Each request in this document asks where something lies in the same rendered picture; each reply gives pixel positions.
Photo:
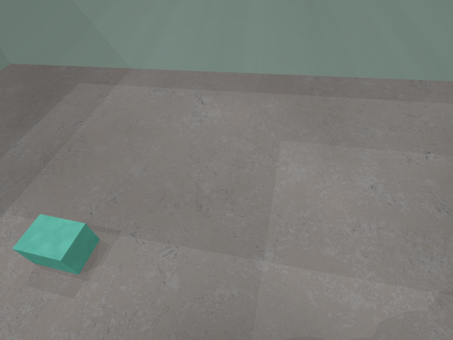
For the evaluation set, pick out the carton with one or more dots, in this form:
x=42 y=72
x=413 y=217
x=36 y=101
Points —
x=57 y=243

